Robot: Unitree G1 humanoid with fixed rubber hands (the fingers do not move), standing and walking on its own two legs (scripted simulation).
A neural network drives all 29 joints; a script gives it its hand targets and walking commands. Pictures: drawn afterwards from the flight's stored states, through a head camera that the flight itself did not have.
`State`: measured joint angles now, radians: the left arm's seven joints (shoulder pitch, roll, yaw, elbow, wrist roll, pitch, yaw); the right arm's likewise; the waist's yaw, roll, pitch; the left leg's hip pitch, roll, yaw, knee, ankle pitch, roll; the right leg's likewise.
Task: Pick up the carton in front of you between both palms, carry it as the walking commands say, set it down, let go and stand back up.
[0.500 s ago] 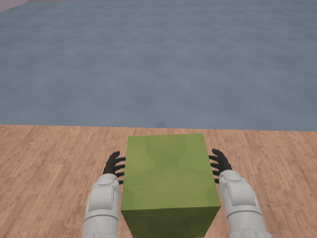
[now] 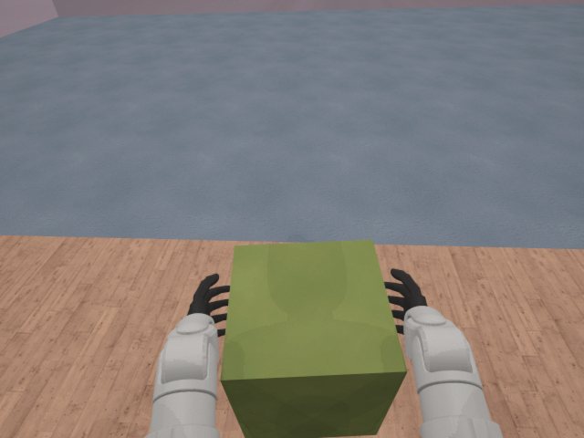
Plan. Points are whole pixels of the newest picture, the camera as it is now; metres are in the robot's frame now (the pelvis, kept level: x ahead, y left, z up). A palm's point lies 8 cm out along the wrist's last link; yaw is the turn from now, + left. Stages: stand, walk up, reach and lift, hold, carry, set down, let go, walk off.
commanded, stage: hold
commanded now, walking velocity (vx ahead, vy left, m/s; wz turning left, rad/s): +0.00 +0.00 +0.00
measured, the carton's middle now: (307, 343) +0.30 +0.00 -0.03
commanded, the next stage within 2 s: carry in 0.08 s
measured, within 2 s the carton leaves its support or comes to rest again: neither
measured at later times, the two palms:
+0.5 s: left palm (205, 260) +0.38 +0.16 +0.08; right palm (399, 259) +0.37 -0.14 +0.08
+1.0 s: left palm (206, 166) +0.66 +0.20 +0.09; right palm (348, 163) +0.64 -0.10 +0.09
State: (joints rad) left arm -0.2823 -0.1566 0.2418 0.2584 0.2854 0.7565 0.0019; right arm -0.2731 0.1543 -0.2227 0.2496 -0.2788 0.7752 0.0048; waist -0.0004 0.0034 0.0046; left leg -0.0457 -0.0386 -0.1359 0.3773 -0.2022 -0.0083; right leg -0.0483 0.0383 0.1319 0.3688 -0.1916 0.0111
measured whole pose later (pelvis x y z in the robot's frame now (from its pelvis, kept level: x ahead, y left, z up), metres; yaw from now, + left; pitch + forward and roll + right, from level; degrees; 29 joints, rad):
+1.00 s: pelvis +0.38 +0.06 +0.00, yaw +0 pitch +6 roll -2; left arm -0.20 -0.14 0.12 -0.32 0.12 1.22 0.09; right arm -0.18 0.14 -0.13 -0.34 -0.10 1.24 -0.09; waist -0.04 0.01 -0.11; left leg -0.11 0.03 0.20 0.31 -0.29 0.04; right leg -0.62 -0.08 -0.12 0.83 -0.22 0.00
